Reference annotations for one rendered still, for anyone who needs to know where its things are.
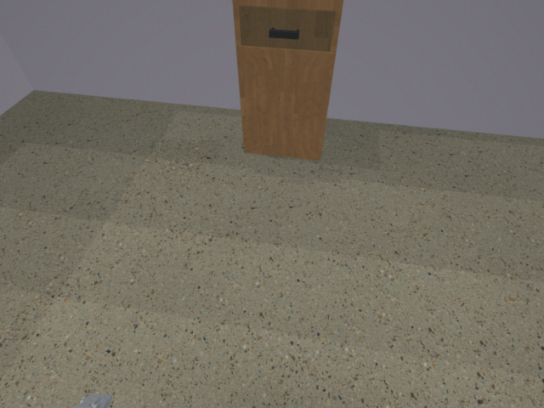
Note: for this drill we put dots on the drawer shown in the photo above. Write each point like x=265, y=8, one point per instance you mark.
x=315, y=27

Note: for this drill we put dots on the cabinet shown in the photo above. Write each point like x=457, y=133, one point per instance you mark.
x=284, y=92

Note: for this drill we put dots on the handle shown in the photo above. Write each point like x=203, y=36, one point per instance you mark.
x=283, y=34

